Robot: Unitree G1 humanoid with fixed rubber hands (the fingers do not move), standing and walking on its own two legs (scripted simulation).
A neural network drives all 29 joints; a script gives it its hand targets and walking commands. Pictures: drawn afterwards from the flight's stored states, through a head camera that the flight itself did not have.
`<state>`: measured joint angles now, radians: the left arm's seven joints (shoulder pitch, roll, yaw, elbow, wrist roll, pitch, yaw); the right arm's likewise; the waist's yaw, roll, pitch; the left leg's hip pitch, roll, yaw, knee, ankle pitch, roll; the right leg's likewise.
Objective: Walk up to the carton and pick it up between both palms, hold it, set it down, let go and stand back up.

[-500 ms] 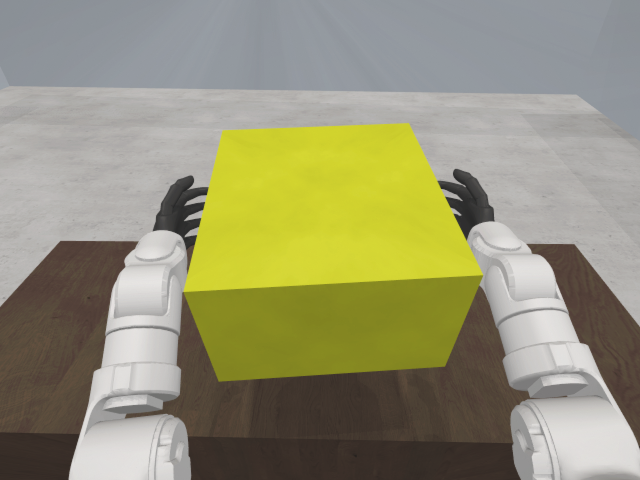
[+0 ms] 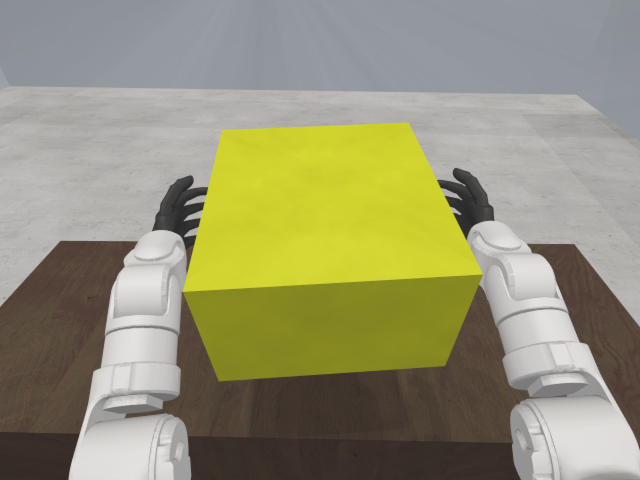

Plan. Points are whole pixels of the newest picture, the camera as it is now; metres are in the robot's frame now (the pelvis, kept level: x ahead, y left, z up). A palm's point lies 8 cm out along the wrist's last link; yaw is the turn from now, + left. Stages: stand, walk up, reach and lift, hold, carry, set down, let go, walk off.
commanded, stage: hold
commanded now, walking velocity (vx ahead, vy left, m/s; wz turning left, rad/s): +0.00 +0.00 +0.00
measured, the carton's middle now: (323, 237) +0.40 +0.01 +0.15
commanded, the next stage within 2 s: none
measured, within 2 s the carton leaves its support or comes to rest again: neither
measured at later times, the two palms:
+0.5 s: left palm (168, 238) +0.35 +0.20 +0.20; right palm (475, 225) +0.36 -0.18 +0.20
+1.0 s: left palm (172, 235) +0.36 +0.20 +0.19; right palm (472, 226) +0.37 -0.18 +0.19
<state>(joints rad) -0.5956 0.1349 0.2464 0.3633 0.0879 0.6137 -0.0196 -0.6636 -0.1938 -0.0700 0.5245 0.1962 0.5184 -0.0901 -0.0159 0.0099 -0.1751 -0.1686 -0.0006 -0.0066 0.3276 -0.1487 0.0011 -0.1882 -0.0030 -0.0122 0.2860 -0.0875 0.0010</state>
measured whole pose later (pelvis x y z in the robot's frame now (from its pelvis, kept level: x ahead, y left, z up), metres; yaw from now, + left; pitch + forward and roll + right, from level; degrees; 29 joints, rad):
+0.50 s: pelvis +0.00 +0.00 +0.00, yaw +0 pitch -1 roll +0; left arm -0.57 0.13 0.25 0.32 0.09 0.62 -0.03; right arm -0.66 -0.19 -0.07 0.50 0.20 0.52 -0.09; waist -0.02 0.01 -0.17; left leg -0.16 0.00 -0.01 0.32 -0.15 0.00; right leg -0.18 0.00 -0.01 0.29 -0.09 0.00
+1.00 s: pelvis +0.01 +0.00 +0.00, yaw +0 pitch -1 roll +0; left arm -0.59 0.13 0.26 0.32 0.10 0.64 -0.04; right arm -0.67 -0.19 -0.07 0.50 0.18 0.52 -0.09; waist -0.02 0.01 -0.16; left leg -0.16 0.00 -0.01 0.32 -0.15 0.00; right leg -0.18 0.00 -0.01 0.28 -0.09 0.00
